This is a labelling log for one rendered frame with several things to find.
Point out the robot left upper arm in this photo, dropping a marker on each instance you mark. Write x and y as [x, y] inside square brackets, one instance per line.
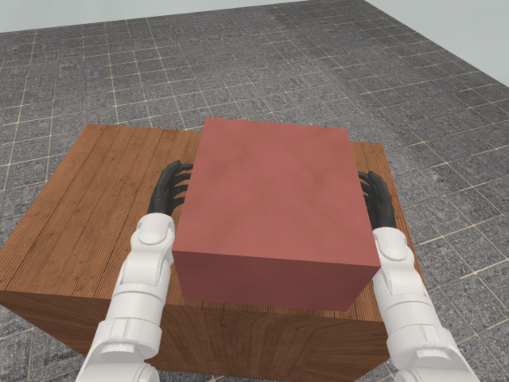
[119, 372]

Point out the pedestal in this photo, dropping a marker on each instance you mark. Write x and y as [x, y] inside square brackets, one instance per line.
[60, 265]

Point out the robot left forearm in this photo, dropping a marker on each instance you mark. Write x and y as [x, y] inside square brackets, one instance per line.
[131, 331]

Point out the carton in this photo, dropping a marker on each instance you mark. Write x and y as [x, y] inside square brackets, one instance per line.
[274, 215]

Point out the robot left hand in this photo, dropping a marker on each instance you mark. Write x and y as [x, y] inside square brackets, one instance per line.
[162, 200]

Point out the robot right forearm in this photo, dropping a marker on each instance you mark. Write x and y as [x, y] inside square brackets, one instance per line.
[415, 334]

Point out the robot right upper arm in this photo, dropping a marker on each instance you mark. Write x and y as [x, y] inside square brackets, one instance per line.
[425, 374]

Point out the robot right hand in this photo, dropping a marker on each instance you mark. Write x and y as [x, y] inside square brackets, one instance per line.
[379, 207]

